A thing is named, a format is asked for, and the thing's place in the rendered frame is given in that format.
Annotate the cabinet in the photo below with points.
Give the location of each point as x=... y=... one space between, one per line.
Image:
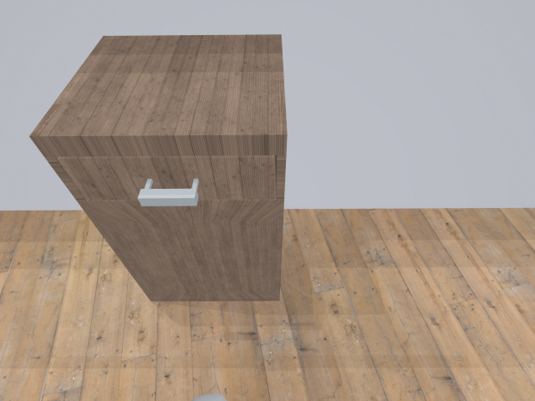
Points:
x=181 y=95

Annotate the handle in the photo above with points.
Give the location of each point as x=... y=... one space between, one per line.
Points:
x=168 y=197

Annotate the drawer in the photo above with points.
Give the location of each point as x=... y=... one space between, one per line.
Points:
x=221 y=177

